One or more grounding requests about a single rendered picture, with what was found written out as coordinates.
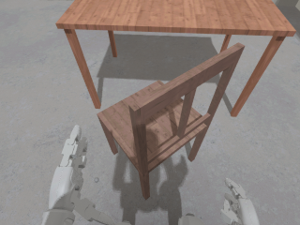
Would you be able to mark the robot left forearm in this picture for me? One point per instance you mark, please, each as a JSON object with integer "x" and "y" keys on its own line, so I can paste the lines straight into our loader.
{"x": 58, "y": 217}

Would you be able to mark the robot right thigh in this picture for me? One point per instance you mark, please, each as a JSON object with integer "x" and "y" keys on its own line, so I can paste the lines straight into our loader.
{"x": 190, "y": 220}

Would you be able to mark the robot right shin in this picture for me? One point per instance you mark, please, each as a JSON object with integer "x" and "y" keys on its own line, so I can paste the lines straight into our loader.
{"x": 190, "y": 214}

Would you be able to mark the table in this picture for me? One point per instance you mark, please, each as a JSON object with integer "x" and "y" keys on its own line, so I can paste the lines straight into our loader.
{"x": 217, "y": 17}

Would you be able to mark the robot right hand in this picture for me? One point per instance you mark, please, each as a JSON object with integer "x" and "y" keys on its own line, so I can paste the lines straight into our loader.
{"x": 243, "y": 211}

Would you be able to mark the chair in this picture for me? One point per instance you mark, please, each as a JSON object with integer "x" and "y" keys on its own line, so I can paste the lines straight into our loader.
{"x": 154, "y": 123}

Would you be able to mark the robot left hand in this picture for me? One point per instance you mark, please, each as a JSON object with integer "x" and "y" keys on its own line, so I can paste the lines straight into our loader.
{"x": 67, "y": 175}

